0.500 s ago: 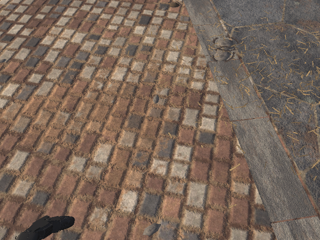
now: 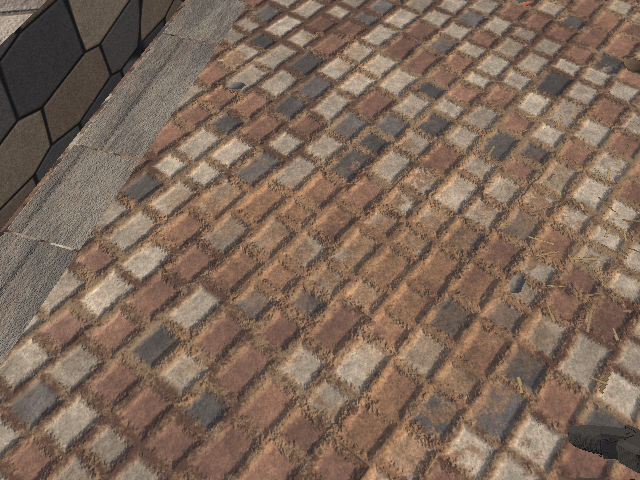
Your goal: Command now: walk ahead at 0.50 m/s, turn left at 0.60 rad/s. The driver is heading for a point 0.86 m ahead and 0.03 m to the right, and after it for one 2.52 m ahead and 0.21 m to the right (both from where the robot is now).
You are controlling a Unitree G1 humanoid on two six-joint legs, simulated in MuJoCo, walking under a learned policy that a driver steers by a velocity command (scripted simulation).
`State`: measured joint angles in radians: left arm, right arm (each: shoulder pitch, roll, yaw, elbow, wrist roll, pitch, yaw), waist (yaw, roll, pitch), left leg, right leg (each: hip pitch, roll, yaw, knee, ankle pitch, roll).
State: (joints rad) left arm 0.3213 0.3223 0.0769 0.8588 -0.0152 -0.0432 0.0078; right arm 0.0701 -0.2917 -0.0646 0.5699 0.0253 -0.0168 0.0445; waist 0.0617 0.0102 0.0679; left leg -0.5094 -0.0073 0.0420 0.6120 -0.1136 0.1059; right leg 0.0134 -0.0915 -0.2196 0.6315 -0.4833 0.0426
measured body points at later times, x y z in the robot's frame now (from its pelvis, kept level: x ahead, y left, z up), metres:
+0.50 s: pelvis +0.30 -0.02 +0.01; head +0.32 -0.01 +0.46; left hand +0.47 +0.26 -0.07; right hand +0.38 -0.30 -0.11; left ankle +0.12 +0.08 -0.70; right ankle +0.42 -0.10 -0.72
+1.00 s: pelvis +0.56 +0.06 +0.01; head +0.59 +0.07 +0.46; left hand +0.52 +0.34 -0.12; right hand +0.82 -0.15 -0.04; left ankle +0.64 +0.18 -0.72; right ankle +0.42 -0.09 -0.69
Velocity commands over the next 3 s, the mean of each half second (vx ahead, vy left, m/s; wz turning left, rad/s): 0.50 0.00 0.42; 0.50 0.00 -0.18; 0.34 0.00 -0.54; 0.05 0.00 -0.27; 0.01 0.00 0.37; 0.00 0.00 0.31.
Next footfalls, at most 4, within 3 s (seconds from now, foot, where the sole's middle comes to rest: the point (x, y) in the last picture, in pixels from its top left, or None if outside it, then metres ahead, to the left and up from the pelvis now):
0.46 right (393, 468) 0.46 -0.09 -0.75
0.96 left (264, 357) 0.68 0.19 -0.75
1.42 right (388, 282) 0.90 -0.09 -0.75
1.84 left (292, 260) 0.94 0.15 -0.75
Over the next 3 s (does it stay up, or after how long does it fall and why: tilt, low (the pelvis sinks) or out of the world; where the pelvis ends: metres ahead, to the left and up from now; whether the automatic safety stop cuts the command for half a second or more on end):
stays up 0.89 0.10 0.02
